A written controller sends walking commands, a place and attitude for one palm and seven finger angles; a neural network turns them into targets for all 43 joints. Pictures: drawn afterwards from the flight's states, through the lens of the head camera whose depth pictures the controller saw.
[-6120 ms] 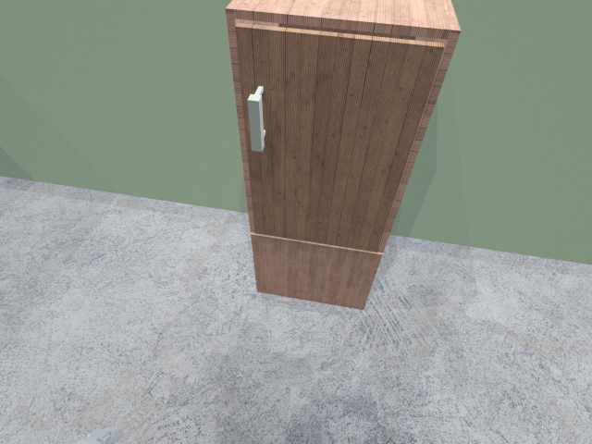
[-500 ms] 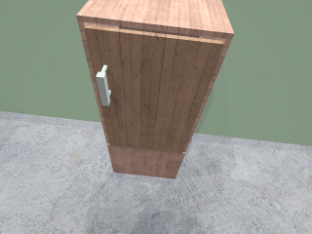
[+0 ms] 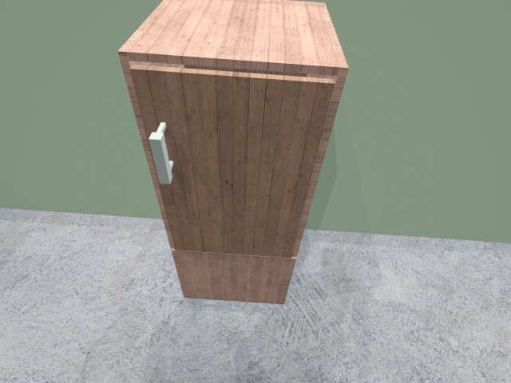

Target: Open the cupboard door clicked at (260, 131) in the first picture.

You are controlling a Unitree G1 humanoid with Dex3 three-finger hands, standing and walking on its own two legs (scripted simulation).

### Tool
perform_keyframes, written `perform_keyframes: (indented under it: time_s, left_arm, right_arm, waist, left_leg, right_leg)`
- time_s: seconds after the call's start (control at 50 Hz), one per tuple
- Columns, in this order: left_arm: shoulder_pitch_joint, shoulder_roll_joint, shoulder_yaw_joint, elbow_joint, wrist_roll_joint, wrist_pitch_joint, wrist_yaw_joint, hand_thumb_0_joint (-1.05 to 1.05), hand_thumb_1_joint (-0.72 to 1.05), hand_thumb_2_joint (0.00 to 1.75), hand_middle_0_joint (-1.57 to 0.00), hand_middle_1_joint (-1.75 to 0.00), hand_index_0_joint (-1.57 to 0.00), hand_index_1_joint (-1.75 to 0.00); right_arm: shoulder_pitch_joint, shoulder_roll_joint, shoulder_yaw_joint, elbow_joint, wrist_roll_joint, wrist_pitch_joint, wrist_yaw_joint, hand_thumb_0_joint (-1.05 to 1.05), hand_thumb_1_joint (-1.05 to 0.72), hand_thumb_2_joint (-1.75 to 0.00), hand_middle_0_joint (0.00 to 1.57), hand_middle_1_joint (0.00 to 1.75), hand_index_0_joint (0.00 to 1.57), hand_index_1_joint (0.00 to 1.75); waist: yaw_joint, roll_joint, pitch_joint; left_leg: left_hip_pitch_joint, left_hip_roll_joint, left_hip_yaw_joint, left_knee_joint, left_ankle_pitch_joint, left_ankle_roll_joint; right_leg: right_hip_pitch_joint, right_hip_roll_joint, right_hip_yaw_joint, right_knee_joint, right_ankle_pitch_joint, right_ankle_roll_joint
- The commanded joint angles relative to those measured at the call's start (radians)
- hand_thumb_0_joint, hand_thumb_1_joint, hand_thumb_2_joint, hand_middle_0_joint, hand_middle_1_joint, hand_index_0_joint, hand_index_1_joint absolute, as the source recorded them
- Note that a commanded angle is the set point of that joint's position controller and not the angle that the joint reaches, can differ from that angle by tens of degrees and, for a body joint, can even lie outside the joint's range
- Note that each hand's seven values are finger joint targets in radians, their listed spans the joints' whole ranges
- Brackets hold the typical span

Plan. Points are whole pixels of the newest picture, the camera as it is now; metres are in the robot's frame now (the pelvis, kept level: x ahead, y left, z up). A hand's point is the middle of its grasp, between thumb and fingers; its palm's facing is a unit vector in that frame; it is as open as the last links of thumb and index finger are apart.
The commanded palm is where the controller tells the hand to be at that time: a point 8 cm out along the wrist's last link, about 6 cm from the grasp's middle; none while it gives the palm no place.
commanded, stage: look again from close up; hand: left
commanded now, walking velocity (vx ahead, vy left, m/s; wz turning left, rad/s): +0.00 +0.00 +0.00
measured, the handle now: (164, 153) +0.54 +0.23 +0.05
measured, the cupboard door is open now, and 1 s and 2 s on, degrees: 0 0 0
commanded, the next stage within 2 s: come to a stop and stand still in 0.52 s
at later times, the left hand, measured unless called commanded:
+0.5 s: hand out of the picture +0.05 +0.19 -0.17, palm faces -0.02 -0.98 -0.22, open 7.4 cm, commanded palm none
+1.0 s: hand out of the picture +0.05 +0.19 -0.17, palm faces -0.03 -0.97 -0.23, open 7.4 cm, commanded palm none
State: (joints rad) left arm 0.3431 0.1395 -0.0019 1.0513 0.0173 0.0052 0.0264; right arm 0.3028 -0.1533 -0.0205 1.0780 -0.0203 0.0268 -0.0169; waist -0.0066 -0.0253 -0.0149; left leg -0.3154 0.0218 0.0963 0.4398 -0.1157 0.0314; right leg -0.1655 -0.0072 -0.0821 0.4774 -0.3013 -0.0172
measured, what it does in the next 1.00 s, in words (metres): stands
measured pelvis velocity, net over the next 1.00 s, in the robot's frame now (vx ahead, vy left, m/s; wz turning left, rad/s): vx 0.03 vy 0.01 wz -0.01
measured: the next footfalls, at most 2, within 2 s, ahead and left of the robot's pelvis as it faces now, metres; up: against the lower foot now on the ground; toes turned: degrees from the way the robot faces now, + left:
none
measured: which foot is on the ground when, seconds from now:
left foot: down 0.00-1.00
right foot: down 0.00-1.00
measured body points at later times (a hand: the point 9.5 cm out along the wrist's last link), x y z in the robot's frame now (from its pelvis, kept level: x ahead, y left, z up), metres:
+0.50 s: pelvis +0.03 +0.02 +0.00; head +0.04 +0.01 +0.45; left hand +0.05 +0.24 -0.16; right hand +0.02 -0.20 -0.17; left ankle +0.08 +0.10 -0.74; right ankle -0.03 -0.10 -0.74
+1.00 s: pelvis +0.03 +0.01 -0.01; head +0.06 +0.00 +0.44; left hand +0.05 +0.24 -0.16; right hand +0.08 -0.23 -0.16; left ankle +0.08 +0.10 -0.74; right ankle -0.03 -0.10 -0.74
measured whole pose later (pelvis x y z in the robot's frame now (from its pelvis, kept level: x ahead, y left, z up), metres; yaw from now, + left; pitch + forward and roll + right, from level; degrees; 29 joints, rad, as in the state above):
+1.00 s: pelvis +0.03 +0.01 -0.01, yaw -1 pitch +1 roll +0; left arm 0.30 0.17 -0.02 0.99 0.02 0.00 0.04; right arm 0.22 -0.18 -0.02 0.98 -0.02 0.00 -0.03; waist -0.01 0.02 0.03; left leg -0.36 0.01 0.09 0.56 -0.22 0.04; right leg -0.18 -0.01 -0.06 0.54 -0.37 -0.01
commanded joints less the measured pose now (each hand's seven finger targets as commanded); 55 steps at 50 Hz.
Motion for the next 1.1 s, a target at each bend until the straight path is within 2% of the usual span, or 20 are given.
perform_keyframes:
  time_s: [0.0,0.02,0.04,0.06,0.1,0.16,0.2,0.24,0.32,0.42,0.7,0.76,0.84,0.86,0.88,0.9,0.94,0.98,1.02,1.08]
  left_arm:
    - [0.138,0.110,0.008,-0.004,0.018,-0.030,0.044,0.00,0.90,0.90,-0.20,-0.30,-0.20,-0.30]
    - [0.027,0.168,0.010,-0.061,0.012,-0.040,0.036,0.00,0.90,0.90,-0.20,-0.30,-0.20,-0.30]
    - [-0.035,0.169,0.020,-0.088,0.008,-0.040,0.030,0.00,0.90,0.90,-0.20,-0.30,-0.20,-0.30]
    - [-0.054,0.178,0.026,-0.098,0.005,-0.048,0.029,0.00,0.90,0.90,-0.20,-0.30,-0.20,-0.30]
    - [-0.011,0.142,0.024,-0.079,-0.001,-0.052,0.027,0.00,0.90,0.90,-0.20,-0.30,-0.20,-0.30]
    - [0.059,0.082,0.019,-0.050,0.001,-0.026,0.026,0.00,0.90,0.90,-0.20,-0.30,-0.20,-0.30]
    - [0.088,0.071,0.015,-0.031,0.002,-0.018,0.021,0.00,0.90,0.90,-0.20,-0.30,-0.20,-0.30]
    - [0.091,0.067,0.012,-0.027,0.002,-0.022,0.019,0.00,0.90,0.90,-0.20,-0.30,-0.20,-0.30]
    - [0.054,0.089,0.013,-0.034,-0.001,-0.029,0.022,0.00,0.90,0.90,-0.20,-0.30,-0.20,-0.30]
    - [0.050,0.097,0.012,-0.031,0.000,-0.034,0.025,0.00,0.90,0.90,-0.20,-0.30,-0.20,-0.30]
    - [0.045,0.133,0.017,-0.017,0.002,-0.026,0.028,0.00,0.90,0.90,-0.20,-0.30,-0.20,-0.30]
    - [0.048,0.132,0.020,-0.026,0.004,-0.020,0.030,0.00,0.90,0.90,-0.20,-0.30,-0.20,-0.30]
    - [0.040,0.126,0.017,-0.028,0.003,-0.019,0.025,0.00,0.90,0.90,-0.20,-0.30,-0.20,-0.30]
    - [-0.017,0.252,0.001,-0.094,0.023,-0.018,0.023,0.00,0.90,0.90,-0.20,-0.30,-0.20,-0.30]
    - [-0.021,0.169,0.018,-0.111,0.015,-0.009,0.023,0.00,0.90,0.90,-0.20,-0.30,-0.20,-0.30]
    - [0.012,0.138,0.018,-0.101,0.013,-0.015,0.026,0.00,0.90,0.90,-0.20,-0.30,-0.20,-0.30]
    - [0.042,0.143,0.019,-0.115,0.005,-0.018,0.024,0.00,0.90,0.90,-0.20,-0.30,-0.20,-0.30]
    - [0.022,0.152,0.022,-0.128,0.004,-0.024,0.026,0.00,0.90,0.90,-0.20,-0.30,-0.20,-0.30]
    - [0.003,0.159,0.030,-0.152,0.003,-0.020,0.029,0.00,0.90,0.90,-0.20,-0.30,-0.20,-0.30]
    - [0.026,0.158,0.029,-0.167,0.002,-0.010,0.029,0.00,0.90,0.90,-0.20,-0.30,-0.20,-0.30]
  right_arm:
    - [-0.100,-0.119,-0.009,-0.117,0.005,-0.028,0.003,0.00,-0.90,-0.90,0.20,0.30,0.20,0.30]
    - [0.002,-0.065,-0.004,-0.124,0.003,-0.018,0.017,0.00,-0.90,-0.90,0.20,0.30,0.20,0.30]
    - [0.051,-0.062,-0.008,-0.090,-0.006,-0.009,0.020,0.00,-0.90,-0.90,0.20,0.30,0.20,0.30]
    - [0.096,-0.053,-0.002,-0.088,-0.006,-0.013,0.024,0.00,-0.90,-0.90,0.20,0.30,0.20,0.30]
    - [0.120,-0.066,0.006,-0.092,-0.002,-0.040,0.020,0.00,-0.90,-0.90,0.20,0.30,0.20,0.30]
    - [0.083,-0.112,0.001,-0.107,-0.003,-0.044,0.006,0.00,-0.90,-0.90,0.20,0.30,0.20,0.30]
    - [0.048,-0.124,0.000,-0.105,-0.001,-0.039,0.001,0.00,-0.90,-0.90,0.20,0.30,0.20,0.30]
    - [0.039,-0.107,0.001,-0.102,0.001,-0.038,0.001,0.00,-0.90,-0.90,0.20,0.30,0.20,0.30]
    - [0.069,-0.087,0.005,-0.071,0.001,-0.046,0.003,0.00,-0.90,-0.90,0.20,0.30,0.20,0.30]
    - [0.060,-0.086,0.009,-0.039,0.004,-0.057,0.001,0.00,-0.90,-0.90,0.20,0.30,0.20,0.30]
    - [-0.017,-0.107,0.006,-0.029,0.011,-0.056,-0.010,0.00,-0.90,-0.90,0.20,0.30,0.20,0.30]
    - [-0.031,-0.108,0.001,-0.038,0.012,-0.050,-0.010,0.00,-0.90,-0.90,0.20,0.30,0.20,0.30]
    - [-0.051,-0.112,-0.001,-0.048,0.009,-0.045,-0.006,0.00,-0.90,-0.90,0.20,0.30,0.20,0.30]
    - [-0.077,-0.191,-0.009,-0.137,0.004,-0.041,-0.002,0.00,-0.90,-0.90,0.20,0.30,0.20,0.30]
    - [-0.068,-0.178,-0.026,-0.156,-0.005,-0.052,-0.006,0.00,-0.90,-0.90,0.20,0.30,0.20,0.30]
    - [-0.055,-0.153,-0.024,-0.145,-0.008,-0.052,-0.013,0.00,-0.90,-0.90,0.20,0.30,0.20,0.30]
    - [-0.038,-0.135,-0.026,-0.171,-0.002,-0.047,-0.018,0.00,-0.90,-0.90,0.20,0.30,0.20,0.30]
    - [-0.030,-0.113,-0.018,-0.181,-0.007,-0.047,-0.011,0.00,-0.90,-0.90,0.20,0.30,0.20,0.30]
    - [-0.021,-0.107,-0.023,-0.186,-0.005,-0.042,-0.012,0.00,-0.90,-0.90,0.20,0.30,0.20,0.30]
    - [-0.024,-0.109,-0.021,-0.176,-0.002,-0.039,-0.011,0.00,-0.90,-0.90,0.20,0.30,0.20,0.30]
  waist:
    - [0.055,0.051,0.231]
    - [-0.049,0.035,0.140]
    - [-0.070,0.076,0.150]
    - [-0.079,0.098,0.068]
    - [-0.053,0.114,-0.014]
    - [-0.005,0.147,0.037]
    - [0.019,0.128,0.097]
    - [0.026,0.024,0.119]
    - [0.001,-0.023,0.080]
    - [0.001,-0.028,0.053]
    - [0.008,0.045,0.031]
    - [0.012,0.033,0.030]
    - [0.009,0.025,0.033]
    - [-0.006,0.060,0.191]
    - [-0.012,0.161,0.055]
    - [-0.002,0.189,-0.038]
    - [0.004,0.062,-0.080]
    - [0.000,-0.107,-0.074]
    - [-0.006,-0.112,-0.044]
    - [0.006,-0.039,-0.010]
  left_leg:
    - [-0.037,0.054,-0.071,0.104,-0.192,-0.046]
    - [0.021,0.043,-0.067,0.172,-0.227,-0.044]
    - [0.044,0.036,-0.056,0.225,-0.215,-0.034]
    - [0.070,0.041,-0.056,0.185,-0.165,-0.030]
    - [0.083,0.053,-0.106,0.082,-0.071,-0.004]
    - [-0.044,0.126,-0.235,-0.072,-0.253,0.047]
    - [-0.115,0.141,-0.285,-0.156,-0.395,0.064]
    - [-0.126,0.120,-0.244,-0.142,-0.383,0.056]
    - [-0.004,0.087,-0.162,-0.073,-0.201,0.032]
    - [0.074,0.090,-0.134,-0.040,-0.025,0.031]
    - [0.146,0.100,-0.098,0.006,0.207,0.021]
    - [0.148,0.107,-0.100,0.008,0.209,0.025]
    - [0.139,0.101,-0.100,-0.009,0.086,0.019]
    - [0.074,0.071,-0.152,-0.039,-0.021,0.002]
    - [0.087,0.116,-0.177,-0.007,0.035,0.003]
    - [0.126,0.130,-0.194,0.015,0.131,0.021]
    - [0.114,0.107,-0.163,0.099,0.133,0.026]
    - [0.059,0.060,-0.106,0.145,0.094,0.013]
    - [0.035,0.045,-0.086,0.130,0.062,0.009]
    - [0.068,0.063,-0.092,0.119,0.139,0.019]
  right_leg:
    - [-0.201,-0.129,0.204,-0.222,0.043,-0.031]
    - [-0.286,-0.208,0.260,-0.263,-0.277,-0.080]
    - [-0.345,-0.206,0.246,-0.264,-0.360,-0.101]
    - [-0.261,-0.189,0.190,-0.209,-0.236,-0.103]
    - [-0.144,-0.105,0.114,-0.054,-0.073,-0.074]
    - [-0.084,-0.028,0.044,0.038,-0.148,-0.048]
    - [-0.073,-0.016,0.039,0.052,-0.128,-0.037]
    - [-0.064,-0.040,0.064,0.000,-0.086,-0.040]
    - [-0.103,-0.076,0.100,-0.047,-0.047,-0.039]
    - [-0.093,-0.088,0.109,-0.056,0.067,-0.024]
    - [-0.058,-0.107,0.131,-0.049,0.267,-0.016]
    - [-0.066,-0.106,0.133,-0.041,0.259,-0.015]
    - [-0.085,-0.107,0.146,-0.065,0.183,-0.018]
    - [-0.173,-0.075,0.112,-0.086,0.007,-0.007]
    - [-0.159,-0.079,0.102,0.001,-0.017,-0.011]
    - [-0.121,-0.060,0.098,0.019,0.050,-0.024]
    - [-0.080,-0.089,0.134,-0.027,0.153,-0.035]
    - [-0.022,-0.138,0.171,-0.020,0.373,-0.048]
    - [-0.013,-0.149,0.169,0.007,0.450,-0.060]
    - [-0.045,-0.119,0.138,0.023,0.382,-0.041]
